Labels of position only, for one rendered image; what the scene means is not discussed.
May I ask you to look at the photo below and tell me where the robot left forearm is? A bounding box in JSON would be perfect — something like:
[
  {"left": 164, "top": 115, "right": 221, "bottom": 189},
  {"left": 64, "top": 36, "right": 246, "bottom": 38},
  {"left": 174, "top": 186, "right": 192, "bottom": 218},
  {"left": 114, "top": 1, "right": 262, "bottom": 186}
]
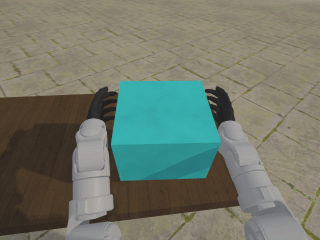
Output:
[{"left": 65, "top": 118, "right": 114, "bottom": 240}]

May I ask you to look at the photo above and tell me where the table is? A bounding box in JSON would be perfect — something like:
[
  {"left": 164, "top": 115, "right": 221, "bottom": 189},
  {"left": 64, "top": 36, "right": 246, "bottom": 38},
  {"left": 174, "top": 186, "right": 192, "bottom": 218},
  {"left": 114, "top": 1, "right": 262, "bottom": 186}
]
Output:
[{"left": 0, "top": 92, "right": 240, "bottom": 236}]

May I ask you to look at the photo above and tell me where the carton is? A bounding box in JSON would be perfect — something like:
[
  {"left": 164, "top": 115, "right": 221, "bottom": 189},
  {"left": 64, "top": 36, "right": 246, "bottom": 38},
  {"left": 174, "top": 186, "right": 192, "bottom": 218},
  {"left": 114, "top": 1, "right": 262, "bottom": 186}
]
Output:
[{"left": 111, "top": 80, "right": 221, "bottom": 181}]

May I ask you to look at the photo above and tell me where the robot right hand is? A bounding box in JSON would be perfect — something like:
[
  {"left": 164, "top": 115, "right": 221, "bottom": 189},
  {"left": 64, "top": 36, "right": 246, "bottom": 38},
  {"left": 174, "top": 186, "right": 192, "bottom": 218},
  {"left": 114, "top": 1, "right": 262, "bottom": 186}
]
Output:
[{"left": 205, "top": 86, "right": 235, "bottom": 127}]

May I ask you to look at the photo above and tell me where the robot left hand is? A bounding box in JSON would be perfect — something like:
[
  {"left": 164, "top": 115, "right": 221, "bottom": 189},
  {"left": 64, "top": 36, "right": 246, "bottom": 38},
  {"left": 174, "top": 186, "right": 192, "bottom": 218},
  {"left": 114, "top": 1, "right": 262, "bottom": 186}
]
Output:
[{"left": 86, "top": 86, "right": 118, "bottom": 123}]

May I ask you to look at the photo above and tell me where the right robot upper arm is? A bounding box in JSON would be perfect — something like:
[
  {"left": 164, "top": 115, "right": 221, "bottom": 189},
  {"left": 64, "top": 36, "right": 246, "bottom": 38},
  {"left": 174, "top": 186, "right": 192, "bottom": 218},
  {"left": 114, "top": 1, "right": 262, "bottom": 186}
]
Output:
[{"left": 244, "top": 212, "right": 308, "bottom": 240}]

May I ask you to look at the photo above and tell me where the left robot upper arm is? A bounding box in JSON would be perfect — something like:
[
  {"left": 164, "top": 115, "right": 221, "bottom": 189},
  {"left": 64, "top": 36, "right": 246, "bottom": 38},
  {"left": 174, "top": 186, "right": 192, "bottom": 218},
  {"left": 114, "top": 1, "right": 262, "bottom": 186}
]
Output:
[{"left": 67, "top": 221, "right": 122, "bottom": 240}]

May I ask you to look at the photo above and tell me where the robot right forearm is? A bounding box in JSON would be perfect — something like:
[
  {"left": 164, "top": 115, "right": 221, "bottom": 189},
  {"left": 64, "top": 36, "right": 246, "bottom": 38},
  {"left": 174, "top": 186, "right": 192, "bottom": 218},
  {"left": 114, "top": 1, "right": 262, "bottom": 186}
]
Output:
[{"left": 217, "top": 120, "right": 309, "bottom": 240}]

